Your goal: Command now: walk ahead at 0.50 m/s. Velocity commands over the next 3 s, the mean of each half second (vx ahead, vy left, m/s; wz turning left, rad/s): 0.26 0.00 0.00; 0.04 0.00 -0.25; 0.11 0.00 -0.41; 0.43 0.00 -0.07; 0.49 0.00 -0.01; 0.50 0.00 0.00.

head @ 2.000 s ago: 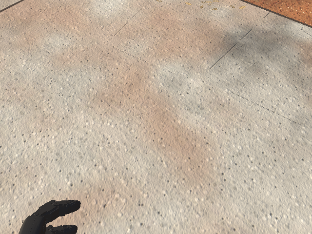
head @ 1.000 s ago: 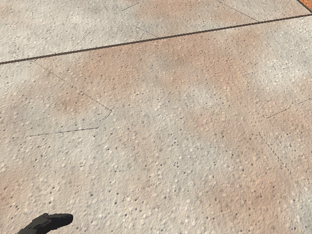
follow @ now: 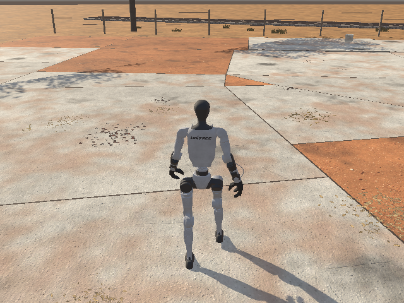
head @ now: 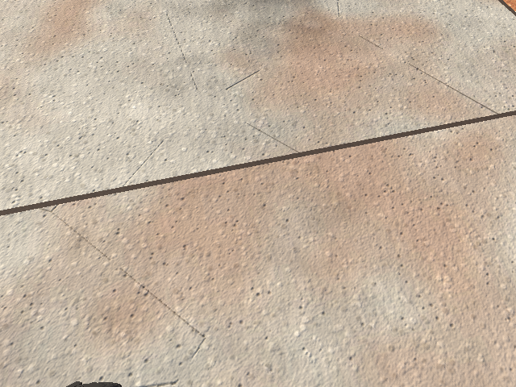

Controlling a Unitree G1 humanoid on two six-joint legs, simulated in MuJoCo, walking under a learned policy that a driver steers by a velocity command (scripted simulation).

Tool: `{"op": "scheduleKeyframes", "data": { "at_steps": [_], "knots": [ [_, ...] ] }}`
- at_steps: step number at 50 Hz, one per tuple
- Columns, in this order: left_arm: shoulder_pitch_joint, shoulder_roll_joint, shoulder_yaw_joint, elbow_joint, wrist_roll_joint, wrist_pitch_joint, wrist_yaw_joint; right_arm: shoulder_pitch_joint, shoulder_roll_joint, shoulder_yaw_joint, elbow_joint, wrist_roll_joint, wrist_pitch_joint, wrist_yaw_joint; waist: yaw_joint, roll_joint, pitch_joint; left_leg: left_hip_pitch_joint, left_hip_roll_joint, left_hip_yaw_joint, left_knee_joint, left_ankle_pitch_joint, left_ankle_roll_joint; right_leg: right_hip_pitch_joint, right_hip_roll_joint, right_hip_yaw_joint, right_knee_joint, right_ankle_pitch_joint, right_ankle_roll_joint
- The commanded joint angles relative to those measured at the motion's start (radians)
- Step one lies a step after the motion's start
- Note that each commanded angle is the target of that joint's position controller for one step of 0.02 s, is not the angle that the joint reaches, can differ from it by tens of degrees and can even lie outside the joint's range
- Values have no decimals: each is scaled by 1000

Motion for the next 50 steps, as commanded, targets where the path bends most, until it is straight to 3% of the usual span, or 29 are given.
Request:
{"op": "scheduleKeyframes", "data": {
  "at_steps": [1, 3, 4, 5, 6, 7, 8, 9, 10, 11, 13, 16, 21, 24, 25, 26, 27, 28, 29, 32, 35, 38, 40, 41, 43, 47, 48, 49, 50],
  "knots": [
    [-110, 89, 19, -97, -3, -23, -16, 27, -177, -44, -16, 6, 7, -11, 20, 105, 48, 30, 320, -138, 0, 375, 138, -9, 17, -5, -55, -64, -34],
    [-34, 119, 32, -80, -1, -26, -18, 7, -191, -48, -12, 6, 18, -16, 70, 129, -2, 59, 316, -127, 95, 582, 114, 120, 55, -40, -78, -134, -64],
    [91, 153, 52, -41, 8, -27, -12, -13, -182, -43, -15, 2, 25, -20, 138, 121, -75, 38, 265, -91, 251, 744, 84, 297, 88, -68, -110, -101, -91],
    [239, 213, 72, -6, 25, -28, -4, -5, -152, -28, -33, -12, 27, -25, 190, 78, -212, -90, 206, -52, 479, 645, 42, 570, -1, 8, -59, 93, -137],
    [329, 303, 92, 7, 41, -19, 3, 123, -42, 9, -46, -24, 10, -16, 162, -140, -377, -505, 50, -6, 882, 180, -49, 998, -265, 400, -46, 202, -311],
    [358, 229, 74, 18, 22, -9, 2, 128, -71, 4, -13, -18, -6, -13, 184, -181, -464, -607, -15, -141, 1049, -365, -65, 1025, -330, 602, -151, 288, -364],
    [285, 185, 56, 7, 12, -6, 3, 55, -158, -22, -28, 11, -12, -10, 179, -103, -323, -665, 39, -183, 1115, -350, -57, 894, -295, 450, -159, 300, -318],
    [205, 155, 47, -4, 13, -5, 5, -11, -149, -20, -44, 18, -10, -13, 147, -51, -215, -675, 92, -138, 1074, -289, -57, 752, -251, 316, -173, 351, -285],
    [141, 120, 37, -4, 13, -6, 3, -46, -137, -22, -46, 4, 1, -21, 116, -4, -133, -652, 128, -108, 998, -233, -64, 617, -202, 227, -206, 376, -260],
    [106, 97, 30, -3, 19, -9, 1, -41, -127, -26, -43, -5, 18, -28, 82, -23, -107, -578, 159, -106, 932, -186, -67, 513, -172, 172, -240, 376, -238],
    [67, 83, 26, 11, 37, -16, -2, 5, -74, -17, -25, -12, 47, -36, 39, -46, -112, -436, 160, -95, 845, -116, -87, 383, -138, 98, -282, 439, -243],
    [31, 111, 31, 39, 36, -17, 9, -31, -47, -7, -35, -20, 59, -44, 27, -62, -120, -368, 161, -83, 629, 0, -98, 344, -110, 17, -297, 466, -239],
    [75, 133, 31, 99, 29, 12, 21, -144, -78, -14, -46, -16, 74, -41, 75, -40, -108, -311, 149, -82, 438, 114, -86, 376, -120, 42, -311, 165, -221],
    [70, 105, 18, 121, 12, 26, 23, -153, -79, -19, -38, -30, 72, -42, 52, -16, -72, -204, 134, -67, 240, 200, -54, 354, -81, 58, -263, -97, -165],
    [107, 78, 7, 134, 16, 26, 23, -160, -106, -23, -41, -38, 70, -45, 61, 23, -65, -152, 176, -113, 184, 336, -38, 338, -41, 51, -232, -191, -115],
    [172, 70, 6, 145, 35, 23, 22, -180, -162, -33, -49, -33, 70, -51, 117, 111, -72, -101, 233, -162, 211, 471, -11, 302, 30, 13, -188, -301, -72],
    [224, 50, 2, 157, 33, 26, 24, -215, -158, -33, -37, -22, 75, -51, 159, 203, -80, -137, 233, -170, 220, 361, 25, 322, 74, -27, -205, -346, -44],
    [173, 70, 2, 158, 32, 35, 30, -234, -101, -25, -36, -17, 76, -42, 123, 173, -61, -197, 193, -149, 207, 245, 12, 373, 76, -41, -202, -326, -29],
    [136, 87, 6, 156, 26, 45, 35, -236, -77, -18, -29, -23, 73, -37, 107, 144, -43, -214, 173, -135, 203, 236, -8, 375, 73, -42, -193, -303, -29],
    [119, 100, 8, 159, 19, 67, 44, -228, -100, -24, -2, -23, 54, -36, 96, 125, -54, -158, 155, -98, 237, 347, -25, 370, 58, -15, -175, -189, -41],
    [71, 140, 28, 127, -2, 74, 48, -209, -147, -45, 11, -13, 58, -59, 78, 104, -79, -116, 168, -81, 286, 418, 2, 331, 67, -3, -87, -80, -58],
    [69, 106, 33, 104, -4, 88, 51, -155, -163, -60, 25, -15, 72, -77, 59, 144, -107, -64, 277, -160, 264, 495, 82, 232, 99, -20, 70, -153, -37],
    [87, 85, 39, 92, 0, 103, 50, -182, -168, -63, 13, -17, 76, -87, 61, 243, -118, -68, 433, -276, 201, 576, 184, 171, 117, -54, 266, -532, -10],
    [76, 101, 47, 82, -3, 113, 47, -196, -169, -61, -1, -25, 72, -90, 43, 246, -109, -91, 496, -319, 165, 598, 231, 130, 91, -29, 421, -703, 0],
    [98, 104, 55, 70, -18, 130, 43, -310, -186, -66, -27, -16, 62, -92, 99, 192, -76, -173, 471, -239, 143, 494, 177, 152, 11, 24, 394, -680, 3],
    [201, 106, 73, 108, -4, 138, 19, -380, -180, -69, -17, 6, 80, -81, 154, 179, -104, -297, 351, -19, 245, 348, 66, 437, 91, -123, 60, -315, -16],
    [220, 117, 84, 113, 0, 138, 13, -343, -144, -62, 2, 12, 86, -75, 151, 110, -94, -345, 306, 37, 359, 184, 16, 499, 108, -93, -43, -262, -47],
    [207, 204, 106, 87, 3, 135, 25, -278, -87, -48, 12, -14, 94, -65, 118, -157, -38, -534, 196, 133, 595, -139, -79, 562, -42, 170, -193, -27, -128],
    [205, 304, 110, 38, 39, 114, 25, -375, -65, -37, -59, -37, 91, -71, 137, -305, -52, -691, 57, 25, 838, -448, -121, 518, -277, 553, -279, 172, -327]
  ]
}}
Next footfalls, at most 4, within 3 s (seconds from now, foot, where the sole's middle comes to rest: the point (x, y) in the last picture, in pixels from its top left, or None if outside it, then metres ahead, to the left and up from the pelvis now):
0.10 right None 0.24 -0.13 -0.78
0.50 left None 0.30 0.11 -0.78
1.54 left None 0.36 0.03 -0.78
1.98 right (377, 346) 0.56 -0.34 -0.78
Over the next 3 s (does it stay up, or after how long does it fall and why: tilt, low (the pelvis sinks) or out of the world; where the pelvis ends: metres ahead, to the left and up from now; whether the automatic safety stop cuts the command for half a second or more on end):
stays up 0.98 -0.39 -0.01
